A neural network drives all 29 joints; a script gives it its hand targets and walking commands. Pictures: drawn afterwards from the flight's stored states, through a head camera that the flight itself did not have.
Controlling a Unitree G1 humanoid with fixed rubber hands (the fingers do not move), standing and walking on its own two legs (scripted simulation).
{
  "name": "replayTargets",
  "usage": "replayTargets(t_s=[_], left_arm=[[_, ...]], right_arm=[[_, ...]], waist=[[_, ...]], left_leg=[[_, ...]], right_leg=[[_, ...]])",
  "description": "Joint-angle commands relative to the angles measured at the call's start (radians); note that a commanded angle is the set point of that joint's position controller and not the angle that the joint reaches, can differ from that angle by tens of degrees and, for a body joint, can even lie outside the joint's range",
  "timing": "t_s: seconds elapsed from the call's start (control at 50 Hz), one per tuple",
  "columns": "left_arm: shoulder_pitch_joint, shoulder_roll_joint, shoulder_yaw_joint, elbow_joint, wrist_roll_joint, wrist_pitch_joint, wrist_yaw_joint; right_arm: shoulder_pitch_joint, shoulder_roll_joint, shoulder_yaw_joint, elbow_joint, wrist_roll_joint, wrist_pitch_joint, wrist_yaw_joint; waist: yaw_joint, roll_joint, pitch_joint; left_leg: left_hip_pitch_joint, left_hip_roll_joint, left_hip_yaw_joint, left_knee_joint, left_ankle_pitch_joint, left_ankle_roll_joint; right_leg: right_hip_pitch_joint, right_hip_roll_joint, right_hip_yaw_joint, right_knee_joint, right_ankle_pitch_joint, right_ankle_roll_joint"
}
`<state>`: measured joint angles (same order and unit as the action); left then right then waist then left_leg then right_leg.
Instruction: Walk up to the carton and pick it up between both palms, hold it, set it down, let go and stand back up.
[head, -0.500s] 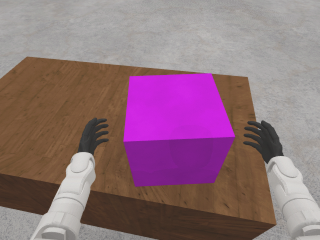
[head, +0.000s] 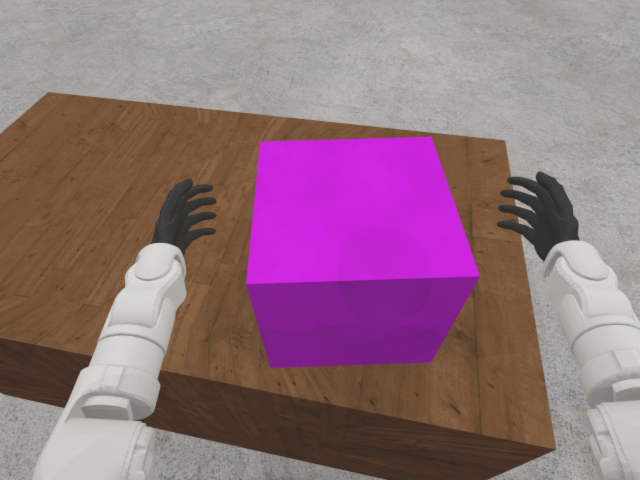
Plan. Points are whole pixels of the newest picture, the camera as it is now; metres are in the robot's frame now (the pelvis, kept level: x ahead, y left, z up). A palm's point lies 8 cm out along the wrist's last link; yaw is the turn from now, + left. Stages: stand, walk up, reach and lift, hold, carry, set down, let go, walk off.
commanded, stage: reach and lift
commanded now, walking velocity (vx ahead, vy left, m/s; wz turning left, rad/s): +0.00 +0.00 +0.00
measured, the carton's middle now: (348, 255) +0.47 +0.01 -0.05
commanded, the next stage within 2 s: none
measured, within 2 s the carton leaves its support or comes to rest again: neither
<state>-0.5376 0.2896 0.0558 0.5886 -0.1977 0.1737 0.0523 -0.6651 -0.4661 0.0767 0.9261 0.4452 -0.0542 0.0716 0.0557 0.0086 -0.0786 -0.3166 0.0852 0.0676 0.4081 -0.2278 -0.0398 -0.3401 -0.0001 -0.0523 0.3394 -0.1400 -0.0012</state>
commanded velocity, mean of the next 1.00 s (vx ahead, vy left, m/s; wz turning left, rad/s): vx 0.00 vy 0.00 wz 0.00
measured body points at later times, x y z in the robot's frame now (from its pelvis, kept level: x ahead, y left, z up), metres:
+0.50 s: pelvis +0.00 -0.01 +0.00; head +0.06 -0.01 +0.44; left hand +0.44 +0.24 +0.13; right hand +0.49 -0.23 +0.15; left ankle -0.02 +0.14 -0.74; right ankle +0.01 -0.12 -0.74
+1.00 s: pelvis -0.01 -0.01 -0.02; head +0.09 -0.01 +0.41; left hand +0.43 +0.24 +0.03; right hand +0.48 -0.20 +0.04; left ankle -0.02 +0.14 -0.74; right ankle +0.01 -0.12 -0.74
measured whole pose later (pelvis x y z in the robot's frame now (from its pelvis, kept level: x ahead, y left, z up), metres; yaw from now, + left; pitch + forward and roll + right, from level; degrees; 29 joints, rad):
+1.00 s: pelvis -0.01 -0.01 -0.02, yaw +2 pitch +26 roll -1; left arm -0.92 0.30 -0.05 1.28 -0.31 -0.26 0.04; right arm -1.00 -0.39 0.16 1.35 0.44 -0.25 0.03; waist 0.07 0.02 -0.27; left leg -0.80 0.08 0.02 0.58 -0.24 -0.05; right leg -0.81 -0.01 -0.08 0.52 -0.17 -0.01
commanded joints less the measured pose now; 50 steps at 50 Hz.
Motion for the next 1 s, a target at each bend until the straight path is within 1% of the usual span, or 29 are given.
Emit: replayTargets(t_s=[0.0,0.14,0.24,0.4,0.48,0.56,0.66,0.72,0.78,0.8,0.82,0.84,0.86,0.88,0.9,0.92,0.94,0.96,0.98], left_arm=[[-0.44,0.17,0.029,-0.15,-0.021,0.003,0.002],[-0.537,0.203,0.034,-0.094,-0.036,0.054,-0.003],[-0.61,0.225,0.034,-0.042,-0.04,0.073,-0.006],[-0.754,0.262,0.012,0.044,-0.063,0.068,-0.001],[-0.783,0.259,-0.005,0.132,-0.067,0.045,-0.006],[-0.761,0.239,-0.016,0.241,-0.049,-0.023,-0.021],[-0.7,0.197,-0.017,0.369,-0.019,-0.173,-0.035],[-0.72,0.193,-0.025,0.407,-0.029,-0.277,-0.034],[-0.799,0.205,-0.049,0.424,-0.07,-0.364,-0.02],[-0.797,0.18,-0.061,0.473,-0.071,-0.395,-0.022],[-0.837,0.193,-0.06,0.448,-0.083,-0.424,-0.019],[-0.874,0.208,-0.065,0.44,-0.1,-0.444,-0.012],[-0.885,0.207,-0.073,0.449,-0.113,-0.461,-0.005],[-0.877,0.202,-0.082,0.498,-0.12,-0.47,-0.004],[-0.873,0.207,-0.08,0.516,-0.122,-0.478,-0.005],[-0.869,0.204,-0.083,0.556,-0.121,-0.484,-0.009],[-0.858,0.205,-0.085,0.593,-0.122,-0.492,-0.014],[-0.845,0.199,-0.085,0.633,-0.122,-0.499,-0.017],[-0.83,0.196,-0.083,0.657,-0.116,-0.508,-0.02]], right_arm=[[-0.429,-0.25,-0.047,-0.139,0.016,0.0,-0.002],[-0.532,-0.263,-0.021,-0.096,0.038,0.052,-0.013],[-0.61,-0.266,-0.006,-0.059,0.047,0.076,-0.022],[-0.75,-0.268,0.013,0.009,0.056,0.097,-0.032],[-0.778,-0.25,0.038,0.085,0.06,0.096,-0.033],[-0.751,-0.214,0.069,0.17,0.061,0.058,-0.033],[-0.676,-0.154,0.096,0.25,0.048,-0.041,-0.037],[-0.677,-0.143,0.085,0.245,0.037,-0.115,-0.044],[-0.737,-0.16,0.061,0.218,0.023,-0.172,-0.047],[-0.728,-0.114,0.073,0.254,0.016,-0.181,-0.039],[-0.752,-0.126,0.057,0.22,0.009,-0.197,-0.035],[-0.782,-0.141,0.044,0.195,0.005,-0.208,-0.034],[-0.788,-0.147,0.042,0.204,0.003,-0.216,-0.035],[-0.792,-0.147,0.044,0.232,-0.003,-0.222,-0.036],[-0.791,-0.154,0.039,0.246,-0.007,-0.229,-0.039],[-0.79,-0.154,0.044,0.284,-0.006,-0.235,-0.042],[-0.784,-0.149,0.057,0.312,0.001,-0.243,-0.044],[-0.781,-0.148,0.068,0.344,0.005,-0.25,-0.043],[-0.763,-0.149,0.076,0.373,0.011,-0.261,-0.044]], waist=[[-0.005,-0.015,-0.481],[0.003,-0.037,-0.529],[0.006,-0.043,-0.561],[0.006,-0.04,-0.639],[0.005,-0.039,-0.649],[0.008,-0.036,-0.63],[0.013,-0.033,-0.592],[0.017,-0.023,-0.634],[0.016,-0.007,-0.745],[0.015,0.0,-0.711],[0.013,0.003,-0.771],[0.008,-0.003,-0.839],[0.002,-0.003,-0.89],[-0.006,-0.014,-0.898],[-0.011,-0.024,-0.917],[-0.014,-0.031,-0.924],[-0.015,-0.043,-0.914],[-0.008,-0.055,-0.908],[-0.008,-0.057,-0.899]], left_leg=[[0.169,-0.092,-0.008,0.017,0.428,-0.009],[0.131,-0.092,-0.007,0.02,0.455,-0.004],[0.103,-0.093,-0.003,0.02,0.466,-0.003],[0.064,-0.092,-0.002,0.029,0.481,-0.007],[0.041,-0.091,0.0,0.033,0.484,-0.009],[-0.001,-0.091,0.006,0.031,0.479,-0.009],[-0.05,-0.088,0.008,0.037,0.477,-0.009],[-0.078,-0.085,0.011,0.059,0.486,-0.017],[-0.09,-0.08,0.013,0.101,0.489,-0.032],[-0.157,-0.091,0.0,0.123,0.432,-0.029],[-0.187,-0.09,0.003,0.125,0.409,-0.032],[-0.205,-0.09,0.005,0.135,0.4,-0.034],[-0.215,-0.09,0.004,0.148,0.401,-0.039],[-0.224,-0.089,0.004,0.163,0.393,-0.037],[-0.237,-0.089,0.003,0.177,0.395,-0.037],[-0.253,-0.09,0.004,0.185,0.393,-0.035],[-0.269,-0.09,0.005,0.193,0.386,-0.031],[-0.285,-0.088,0.005,0.2,0.387,-0.028],[-0.288,-0.088,0.006,0.21,0.401,-0.03]], right_leg=[[0.226,0.076,0.019,0.01,0.334,0.017],[0.258,0.071,0.025,0.026,0.396,0.025],[0.274,0.067,0.026,0.037,0.433,0.028],[0.268,0.064,0.021,0.055,0.475,0.028],[0.27,0.061,0.021,0.064,0.49,0.028],[0.286,0.054,0.023,0.075,0.501,0.031],[0.27,0.045,0.025,0.089,0.481,0.031],[0.221,0.045,0.02,0.103,0.453,0.03],[0.145,0.05,0.007,0.128,0.42,0.029],[0.125,0.036,0.017,0.151,0.388,0.022],[0.131,0.03,0.02,0.167,0.391,0.024],[0.139,0.03,0.023,0.186,0.41,0.028],[0.124,0.032,0.018,0.205,0.423,0.031],[0.107,0.034,0.016,0.22,0.424,0.033],[0.098,0.036,0.015,0.234,0.439,0.037],[0.095,0.034,0.015,0.243,0.444,0.04],[0.088,0.035,0.015,0.253,0.439,0.043],[0.077,0.037,0.013,0.263,0.434,0.043],[0.067,0.039,0.011,0.271,0.434,0.044]])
